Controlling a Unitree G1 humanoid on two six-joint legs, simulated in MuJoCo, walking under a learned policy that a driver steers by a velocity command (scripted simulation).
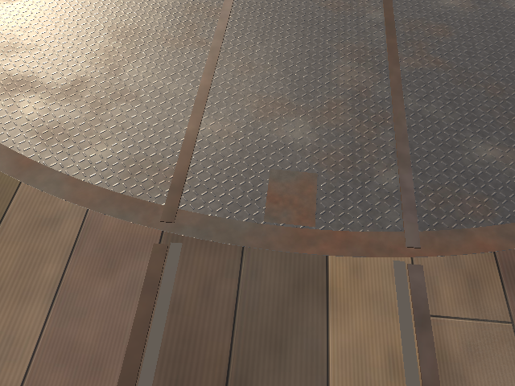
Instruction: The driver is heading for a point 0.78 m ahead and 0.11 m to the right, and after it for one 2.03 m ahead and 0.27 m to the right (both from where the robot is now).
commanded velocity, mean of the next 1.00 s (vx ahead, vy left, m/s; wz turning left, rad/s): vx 0.15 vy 0.00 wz -0.34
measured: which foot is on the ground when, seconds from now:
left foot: down 0.00-0.12, up 0.14-0.72, down 0.74-1.00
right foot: up 0.00-0.08, down 0.10-0.76, up 0.78-1.00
